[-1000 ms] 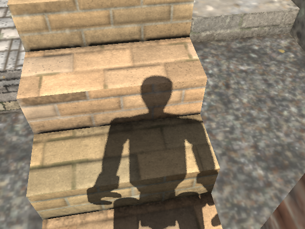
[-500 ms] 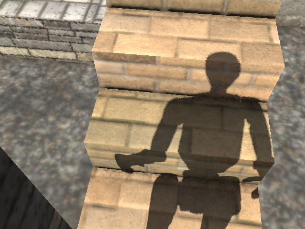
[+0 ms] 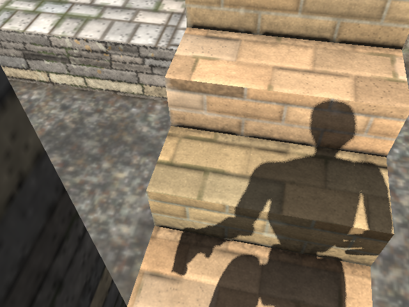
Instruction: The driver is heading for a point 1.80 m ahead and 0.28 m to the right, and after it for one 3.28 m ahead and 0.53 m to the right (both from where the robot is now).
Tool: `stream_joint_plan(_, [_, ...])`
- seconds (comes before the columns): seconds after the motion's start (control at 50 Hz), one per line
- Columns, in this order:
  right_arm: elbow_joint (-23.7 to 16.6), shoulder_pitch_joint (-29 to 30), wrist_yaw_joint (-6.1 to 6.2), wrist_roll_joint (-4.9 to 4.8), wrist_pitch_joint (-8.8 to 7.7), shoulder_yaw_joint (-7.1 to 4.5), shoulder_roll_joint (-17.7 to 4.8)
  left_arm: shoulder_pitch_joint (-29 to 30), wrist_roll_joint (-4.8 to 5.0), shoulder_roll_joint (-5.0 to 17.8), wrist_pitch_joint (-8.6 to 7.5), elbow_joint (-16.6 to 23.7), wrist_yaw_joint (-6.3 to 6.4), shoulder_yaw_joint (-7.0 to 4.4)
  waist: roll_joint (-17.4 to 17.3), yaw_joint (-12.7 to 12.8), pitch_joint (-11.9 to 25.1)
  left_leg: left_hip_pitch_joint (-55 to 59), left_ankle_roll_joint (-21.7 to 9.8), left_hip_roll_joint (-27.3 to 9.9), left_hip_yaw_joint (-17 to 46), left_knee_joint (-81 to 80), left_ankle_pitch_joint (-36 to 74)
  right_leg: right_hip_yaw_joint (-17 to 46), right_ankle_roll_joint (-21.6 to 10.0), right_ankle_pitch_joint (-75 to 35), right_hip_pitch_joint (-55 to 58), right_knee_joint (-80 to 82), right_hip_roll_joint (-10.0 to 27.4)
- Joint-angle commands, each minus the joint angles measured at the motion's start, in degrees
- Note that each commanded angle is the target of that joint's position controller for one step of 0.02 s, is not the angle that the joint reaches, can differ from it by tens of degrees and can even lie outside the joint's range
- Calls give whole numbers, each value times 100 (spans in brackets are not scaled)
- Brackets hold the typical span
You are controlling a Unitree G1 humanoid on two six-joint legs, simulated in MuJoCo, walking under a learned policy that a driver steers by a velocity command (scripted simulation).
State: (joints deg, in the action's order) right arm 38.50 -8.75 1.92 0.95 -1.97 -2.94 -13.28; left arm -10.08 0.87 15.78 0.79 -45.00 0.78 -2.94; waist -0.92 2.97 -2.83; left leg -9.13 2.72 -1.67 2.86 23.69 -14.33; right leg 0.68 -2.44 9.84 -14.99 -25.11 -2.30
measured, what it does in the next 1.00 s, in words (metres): steps on the spot, turning right: right foot, then left foot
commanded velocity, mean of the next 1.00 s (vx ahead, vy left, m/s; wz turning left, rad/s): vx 0.21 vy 0.04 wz -0.38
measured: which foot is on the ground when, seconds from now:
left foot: down 0.00-0.30, up 0.32-0.72, down 0.74-1.00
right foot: down 0.00-0.10, up 0.12-0.28, down 0.30-1.00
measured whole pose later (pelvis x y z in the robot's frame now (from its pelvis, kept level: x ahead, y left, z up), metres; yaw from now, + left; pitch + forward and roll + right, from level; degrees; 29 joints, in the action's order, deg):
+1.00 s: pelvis +0.07 +0.03 +0.00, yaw -24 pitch +0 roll +1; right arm 43.6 -13.5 1.4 -0.1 -1.3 -1.2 -11.6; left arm -14.5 -0.6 10.8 1.0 -39.6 1.3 -1.5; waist 2.4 1.1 -2.5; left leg -12.6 -2.5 2.9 -1.6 24.2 -11.1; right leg 11.4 4.2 19.0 -8.0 -27.5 -1.1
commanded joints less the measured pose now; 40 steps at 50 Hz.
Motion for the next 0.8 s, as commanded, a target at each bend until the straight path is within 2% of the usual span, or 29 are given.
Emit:
stream_joint_plan(0.02, [-266, -304, 26, 44, -125, -228, -585, 661, -27, 754, -20, 544, 87, -185, -107, -336, 337, 2, -219, -238, 121, -222, -562, 1080, -271, 669, -472, 382, 583])
stream_joint_plan(0.08, [-208, -288, 78, 33, -232, -260, -738, 457, 11, 742, 64, 550, 105, -199, -721, -275, -96, -497, -428, -614, 527, -749, -1080, 828, -28, 878, -776, -444, 241])
stream_joint_plan(0.12, [-325, 126, 162, 61, -255, -343, -1025, 87, 35, 881, 32, 580, 28, -266, -1168, -103, -31, -863, -965, -1360, 987, -930, -475, 498, 86, 1069, -784, -1891, 167])
stream_joint_plan(0.14, [-368, 221, 211, 49, -268, -337, -1050, -37, 51, 932, 38, 600, -8, -297, -1144, -109, 183, -909, -1277, -1752, 1126, -955, -179, 389, 148, 1571, -900, -2814, 247])
stream_joint_plan(0.16, [-303, -152, 170, 146, -9, -227, -858, -256, -248, 311, 6, 720, -162, -185, -405, -58, -202, -1303, -1485, -2018, 954, -1012, 488, -35, 152, 1894, -836, -3552, 173])
stream_joint_plan(0.2, [-309, 37, 52, 190, 119, -221, -968, -336, -192, 125, 34, 854, -267, -126, -447, -66, -286, -1089, -1201, -1575, 286, -911, 364, -1, 111, 1926, -780, -2766, 486])
stream_joint_plan(0.24, [-283, 65, -67, 218, 109, -296, -1054, -267, -159, 346, 21, 1029, -307, -185, -779, -186, -101, -717, -1040, -1250, -50, -670, 360, -334, 14, 1638, -396, -1769, 334])
stream_joint_plan(0.26, [-389, 219, -1, -313, 47, -432, -1348, -177, 143, 576, -43, 1124, -192, -254, -555, -173, 395, -339, -983, -1114, 34, -419, -61, -298, 16, 1200, -305, -1215, 318])
stream_joint_plan(0.28, [-368, 175, 17, -357, 29, -396, -1209, -407, 118, 525, -79, 1091, -134, -248, -398, -105, 581, -233, -865, -991, -121, -57, -223, -432, -38, 963, 63, -678, 124])
stream_joint_plan(0.3, [-260, 126, 42, -123, 102, -217, -828, -930, -118, 565, -31, 971, -45, -217, 7, 127, 617, -712, -519, -647, -445, 919, 300, 218, -90, -84, 790, -18, 399])
stream_joint_plan(0.32, [-598, 105, 44, 115, 68, -97, -468, -1165, -204, 1368, 5, 1055, 55, -424, 1883, -111, 448, -2360, 144, 162, -1073, 2791, -947, 2306, -659, -1838, 1545, 262, 1362])
stream_joint_plan(0.34, [-692, 98, 119, -34, 75, -67, -610, -1305, -338, 1418, -155, 1092, 20, -440, 1601, 6, 669, -2688, 163, 267, 12, 4234, -2116, 3493, -1603, -1431, 1084, 518, 2087])
stream_joint_plan(0.36, [-645, -195, 113, -161, 56, -147, -940, -1177, -242, 1242, -307, 1160, 1, -395, 854, -69, 618, -2954, 99, 161, 268, 5015, -2045, 3418, -1741, -454, 1023, 673, 2097])
stream_joint_plan(0.38, [-618, -287, 96, -174, 1, -196, -1050, -1123, -87, 1020, -374, 1121, 17, -332, 504, -147, 500, -3188, -9, 58, 298, 5052, -1624, 3116, -1487, 605, 1016, 814, 1861])
stream_joint_plan(0.42, [-738, -4, 112, -65, -122, -217, -1027, -960, 11, 849, -372, 1049, 102, -240, 401, -177, 129, -3350, -75, -113, 444, 4324, -612, 2872, -1108, 1298, 1033, 1207, 1544])
stream_joint_plan(0.48, [-633, 155, 53, -25, -159, -154, -852, -836, -88, 636, -377, 1072, 268, -161, 787, -206, 283, -2806, -10, 29, 353, 3409, 91, 2156, -966, -1094, 1364, 1083, 1247])
stream_joint_plan(0.52, [-431, 156, 30, -86, -46, -112, -623, -636, -43, 667, -371, 1087, 291, -183, 733, -300, 484, -2011, 9, 215, 150, 2445, 145, 1524, -767, -2516, 1239, 657, 867])
stream_joint_plan(0.54, [-331, 4, 28, -191, 33, -117, -655, -453, 8, 660, -345, 1123, 297, -182, 935, -349, 482, -1544, 10, 349, 76, 1982, 77, 1309, -654, -2824, 977, 508, 713])
stream_joint_plan(0.6, [-301, 133, 30, -168, 203, -9, -498, -403, 35, 441, -397, 1131, 232, -114, 1073, -170, 687, -1030, -47, 282, 49, 1382, 149, 1587, -657, -2500, 821, 397, 913])
stream_joint_plan(0.62, [-247, -21, -79, -90, 315, -34, -501, -675, -76, 302, -520, 1049, 244, -91, 728, -150, 413, -1481, -28, 25, 285, 1316, -181, 2320, -580, -2909, 1095, 414, 1536])
stream_joint_plan(0.64, [-182, -265, -116, -61, 376, -42, -533, -745, -68, 447, -576, 957, 271, -128, 702, -182, 512, -1457, -39, -121, 396, 1287, -244, 2563, -607, -2860, 1219, 399, 1780])
stream_joint_plan(0.66, [-172, -251, -133, -87, 386, -52, -546, -592, -76, 421, -594, 967, 268, -115, 749, -190, 482, -1348, -62, -167, 428, 1044, -255, 2517, -598, -2615, 1183, 397, 1707])
stream_joint_plan(0.68, [-116, -311, -128, 34, 370, 90, -209, -582, -294, 123, -460, 1060, 255, -87, 801, -80, 312, -962, -298, 206, -281, 811, 206, 2041, -324, -2593, 658, 359, 1409])
stream_joint_plan(0.7, [-103, -315, -105, 24, 306, 128, -62, -412, -284, 89, -399, 1096, 232, -48, 1034, -134, 362, -457, -402, 303, -374, 340, 603, 1864, -132, -2707, 438, 193, 1095])
stream_joint_plan(0.72, [-86, -336, -93, 14, 226, 124, -88, -417, -249, 98, -373, 1109, 193, -59, 968, -150, 449, -100, -445, 317, -395, -54, 1130, 1758, 64, -2735, 391, 59, 845])
stream_joint_plan(0.74, [-29, -552, -110, 91, 129, 102, -263, -573, -313, 156, -327, 1095, 150, -66, 1060, -28, 514, 154, -464, 146, -173, -259, 1575, 1678, 171, -2176, 413, -39, 566])
stream_joint_plan(0.76, [-18, -639, -96, 120, 37, 54, -531, -775, -355, -16, -316, 1134, 117, -50, 480, 129, 519, 467, -559, -397, 229, -103, 3230, 1586, 263, -1214, 205, -161, 355])
stream_joint_plan(0.78, [10, -375, -88, 65, 14, 123, -404, -1068, -306, -192, -257, 1062, 112, 5, -166, 358, 680, 621, -699, -658, 319, 101, 4148, 1393, 295, 103, 285, 135, 239])
stream_joint_plan(0.8, [75, -397, -62, -17, -56, 136, -346, -1077, -311, -180, -166, 1034, 89, 27, -288, 303, 633, 645, -623, -734, 420, 50, 3958, 1343, 297, 819, 288, 361, 233])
